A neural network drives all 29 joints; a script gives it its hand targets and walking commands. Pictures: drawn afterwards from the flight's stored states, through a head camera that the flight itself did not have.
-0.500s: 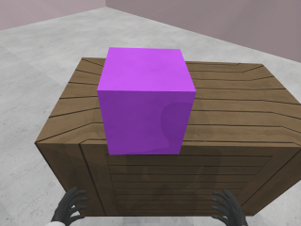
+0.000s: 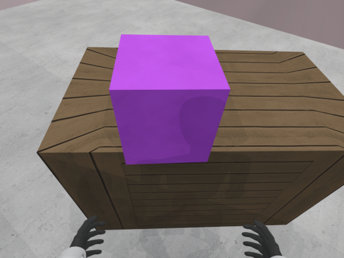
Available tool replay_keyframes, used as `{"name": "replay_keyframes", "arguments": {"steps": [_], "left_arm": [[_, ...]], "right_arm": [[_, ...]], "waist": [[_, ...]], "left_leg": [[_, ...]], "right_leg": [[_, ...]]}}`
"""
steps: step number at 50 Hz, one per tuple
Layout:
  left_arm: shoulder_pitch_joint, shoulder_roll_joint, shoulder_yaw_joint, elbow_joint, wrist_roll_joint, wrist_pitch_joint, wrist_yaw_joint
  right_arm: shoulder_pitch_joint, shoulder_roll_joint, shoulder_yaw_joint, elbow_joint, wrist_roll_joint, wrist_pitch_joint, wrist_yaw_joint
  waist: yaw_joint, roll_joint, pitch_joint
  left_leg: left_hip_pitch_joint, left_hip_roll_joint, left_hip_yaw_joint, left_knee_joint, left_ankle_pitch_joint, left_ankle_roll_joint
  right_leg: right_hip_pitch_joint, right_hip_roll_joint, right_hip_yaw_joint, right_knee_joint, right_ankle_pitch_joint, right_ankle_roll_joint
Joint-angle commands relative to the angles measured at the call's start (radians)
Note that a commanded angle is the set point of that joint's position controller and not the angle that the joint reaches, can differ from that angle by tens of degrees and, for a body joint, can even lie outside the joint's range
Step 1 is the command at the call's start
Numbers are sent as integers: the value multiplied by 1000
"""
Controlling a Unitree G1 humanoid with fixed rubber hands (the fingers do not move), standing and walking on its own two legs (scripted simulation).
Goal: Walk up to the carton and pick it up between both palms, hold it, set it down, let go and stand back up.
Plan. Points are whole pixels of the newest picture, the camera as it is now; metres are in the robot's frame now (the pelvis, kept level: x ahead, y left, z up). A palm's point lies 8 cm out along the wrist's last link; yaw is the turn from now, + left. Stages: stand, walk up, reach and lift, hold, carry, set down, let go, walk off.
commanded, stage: let go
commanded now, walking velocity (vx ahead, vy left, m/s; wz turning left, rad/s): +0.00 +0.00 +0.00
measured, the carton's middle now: (166, 101) +0.50 +0.04 +0.10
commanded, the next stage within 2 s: stand in 0.14 s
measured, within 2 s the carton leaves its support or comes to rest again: neither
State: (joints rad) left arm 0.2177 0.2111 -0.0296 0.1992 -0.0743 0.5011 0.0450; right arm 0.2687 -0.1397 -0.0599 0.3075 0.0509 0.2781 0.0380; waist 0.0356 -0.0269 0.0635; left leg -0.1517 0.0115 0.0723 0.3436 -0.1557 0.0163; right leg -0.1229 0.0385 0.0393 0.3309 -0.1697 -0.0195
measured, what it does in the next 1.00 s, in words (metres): shifts its weight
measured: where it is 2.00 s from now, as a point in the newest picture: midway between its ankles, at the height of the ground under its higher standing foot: outside the picture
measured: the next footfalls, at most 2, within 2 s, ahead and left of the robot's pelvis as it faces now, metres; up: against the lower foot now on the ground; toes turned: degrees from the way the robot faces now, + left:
none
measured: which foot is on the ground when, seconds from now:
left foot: down 0.00-1.00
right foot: down 0.00-1.00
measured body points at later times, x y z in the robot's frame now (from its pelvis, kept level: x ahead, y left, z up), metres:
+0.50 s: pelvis +0.10 +0.00 -0.01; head +0.10 -0.01 +0.44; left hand +0.15 +0.24 -0.14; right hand +0.15 -0.25 -0.15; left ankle +0.02 +0.11 -0.75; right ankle +0.01 -0.11 -0.75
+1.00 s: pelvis +0.14 +0.00 -0.02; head +0.14 +0.00 +0.43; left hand +0.10 +0.22 -0.17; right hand +0.10 -0.21 -0.18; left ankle +0.03 +0.11 -0.74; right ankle +0.01 -0.10 -0.74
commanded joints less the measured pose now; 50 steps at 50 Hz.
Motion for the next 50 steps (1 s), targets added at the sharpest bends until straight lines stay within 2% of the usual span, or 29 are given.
{"name": "replay_keyframes", "arguments": {"steps": [1,2,5,6,7,8,9,10,11,12,13,14,15,17,19,22,25,29,35,37,39,42,44,45,47,49,50], "left_arm": [[-113,99,27,-159,10,-49,29],[-114,100,26,-173,7,-58,33],[-106,92,20,-121,20,-33,29],[16,124,21,-88,93,-144,10],[-45,99,49,-38,102,-216,-8],[193,166,82,219,234,-418,-24],[232,189,99,262,223,-473,-21],[212,151,87,271,216,-504,-31],[169,110,72,283,198,-528,-41],[113,88,63,282,180,-551,-51],[69,97,62,288,172,-569,-55],[49,106,65,307,166,-582,-58],[42,98,64,329,159,-590,-62],[67,95,66,374,153,-605,-61],[154,117,77,438,137,-610,-50],[242,122,83,520,119,-603,-35],[277,113,84,580,110,-589,-24],[292,94,83,655,104,-575,-12],[292,57,74,762,106,-566,0],[293,50,71,792,105,-565,3],[289,44,69,817,102,-562,6],[283,29,66,850,95,-556,9],[291,16,63,873,92,-552,11],[301,12,62,885,93,-551,11],[319,10,60,910,99,-551,13],[311,0,53,930,105,-551,14],[301,-4,50,935,107,-550,15]], "right_arm": [[-93,-112,-44,-128,-21,-80,19],[-93,-114,-46,-137,-17,-94,20],[-84,-104,-33,-72,-17,-92,15],[-3,-156,-143,113,-81,-232,45],[-86,-164,-127,185,-93,-324,48],[143,-215,-59,257,-183,-281,-40],[137,-224,-70,266,-176,-263,-65],[81,-207,-55,268,-168,-268,-70],[36,-183,-43,272,-157,-279,-64],[-6,-176,-38,280,-148,-296,-52],[-24,-160,-33,287,-134,-313,-35],[-31,-148,-28,287,-125,-335,-19],[-29,-148,-25,298,-120,-351,-8],[5,-163,-28,349,-118,-361,-7],[72,-193,-37,406,-114,-359,-17],[142,-194,-37,472,-95,-347,-33],[171,-183,-35,520,-88,-333,-44],[182,-166,-31,578,-85,-321,-57],[174,-135,-22,652,-80,-312,-69],[177,-129,-19,675,-80,-310,-72],[189,-123,-15,699,-80,-309,-76],[208,-113,-7,733,-82,-308,-80],[200,-107,0,750,-84,-309,-83],[187,-104,3,754,-83,-308,-83],[170,-95,7,764,-77,-306,-84],[185,-77,12,780,-68,-302,-86],[197,-72,14,789,-66,-301,-87]], "waist": [[16,57,-115],[17,56,-135],[9,50,-157],[-74,91,-90],[-50,71,-163],[-15,187,-182],[-20,148,-63],[3,113,-12],[9,81,12],[1,57,-17],[-13,-9,-66],[-37,-69,-104],[-52,-74,-97],[-52,-19,-116],[-41,-12,-174],[-35,-2,-207],[-34,14,-178],[-32,21,-110],[-31,-4,-8],[-32,-3,10],[-37,6,18],[-45,30,18],[-39,40,16],[-31,36,16],[-18,-1,17],[-25,-45,19],[-31,-52,23]], "left_leg": [[12,60,-22,-86,-48,-38],[26,57,-19,-75,-10,-41],[65,49,-16,-50,70,-51],[39,29,5,14,41,-4],[55,36,-17,42,95,4],[-4,139,-139,-52,-495,40],[-215,160,-164,-104,-659,50],[-265,161,-191,-150,-651,37],[-248,157,-198,-128,-554,38],[-204,122,-166,-58,-403,32],[-142,78,-123,39,-238,22],[-67,67,-118,85,-130,19],[-19,84,-137,76,-67,25],[9,104,-150,86,124,37],[54,106,-139,116,331,41],[92,98,-101,158,490,38],[95,93,-74,185,561,34],[82,90,-53,209,614,32],[38,74,-32,202,496,23],[49,74,-29,198,499,23],[79,82,-30,194,553,27],[130,104,-37,191,684,37],[133,117,-40,197,736,44],[114,116,-36,204,709,43],[52,97,-25,220,530,30],[5,74,-17,204,315,17],[4,69,-17,182,265,14]], "right_leg": [[-33,-33,-3,-48,-6,-8],[-40,-32,-5,-44,21,-6],[-50,-34,-5,-52,69,-2],[-86,-23,29,86,108,-6],[-101,-28,20,94,122,-19],[-114,-70,5,31,-353,5],[-89,-42,-24,113,-385,1],[-96,-43,-11,125,-330,-15],[-121,-61,19,105,-243,-33],[-118,-95,72,60,-173,-43],[-132,-146,148,2,-157,-57],[-183,-180,205,-38,-170,-64],[-226,-177,202,-38,-110,-55],[-149,-155,147,18,197,-38],[-72,-147,107,77,452,-36],[-11,-145,75,126,639,-43],[-3,-146,56,160,723,-44],[-13,-143,39,181,771,-38],[9,-149,31,177,831,-34],[6,-149,26,179,824,-31],[-7,-143,19,183,777,-26],[-33,-130,10,187,634,-18],[-22,-124,6,170,554,-13],[2,-127,7,155,564,-13],[72,-146,14,140,708,-22],[121,-176,23,151,895,-39],[123,-185,23,158,941,-43]]}}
